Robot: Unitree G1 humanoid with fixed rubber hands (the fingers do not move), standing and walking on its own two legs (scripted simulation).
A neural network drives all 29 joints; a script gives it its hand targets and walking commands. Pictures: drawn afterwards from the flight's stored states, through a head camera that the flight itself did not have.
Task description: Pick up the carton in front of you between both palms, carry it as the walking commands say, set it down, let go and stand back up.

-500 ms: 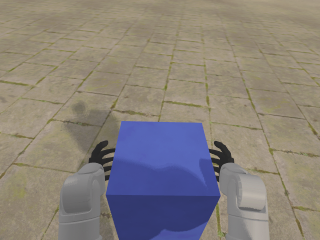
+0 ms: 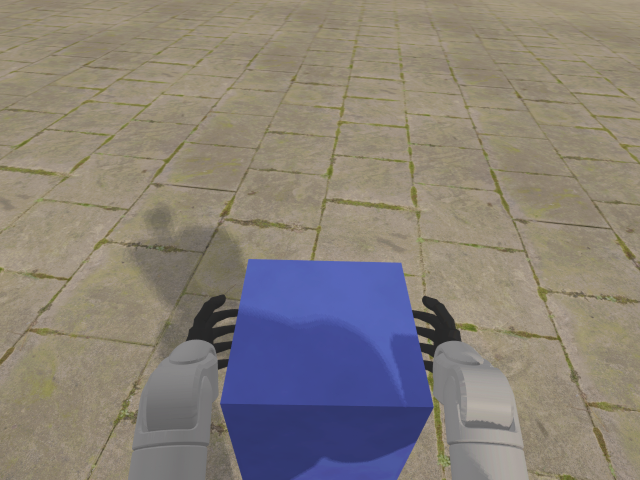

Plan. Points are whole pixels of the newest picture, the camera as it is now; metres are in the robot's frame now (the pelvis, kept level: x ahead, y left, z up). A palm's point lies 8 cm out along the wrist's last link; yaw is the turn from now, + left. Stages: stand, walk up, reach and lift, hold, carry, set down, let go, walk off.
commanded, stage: carry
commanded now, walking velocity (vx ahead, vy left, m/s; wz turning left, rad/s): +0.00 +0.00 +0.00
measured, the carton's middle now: (322, 375) +0.29 +0.00 -0.02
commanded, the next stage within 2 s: hold in 0.94 s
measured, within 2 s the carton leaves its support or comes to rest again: neither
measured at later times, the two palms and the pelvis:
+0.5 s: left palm (208, 367) +0.26 +0.14 +0.05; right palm (453, 370) +0.26 -0.16 +0.05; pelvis -0.04 -0.01 +0.00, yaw +0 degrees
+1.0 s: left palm (212, 377) +0.25 +0.13 +0.05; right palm (462, 380) +0.25 -0.17 +0.05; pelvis -0.05 -0.01 +0.01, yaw -2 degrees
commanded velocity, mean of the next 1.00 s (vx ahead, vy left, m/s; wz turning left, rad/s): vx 0.00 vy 0.00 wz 0.00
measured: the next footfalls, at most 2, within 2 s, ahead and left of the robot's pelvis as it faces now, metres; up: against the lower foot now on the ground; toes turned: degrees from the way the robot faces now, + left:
none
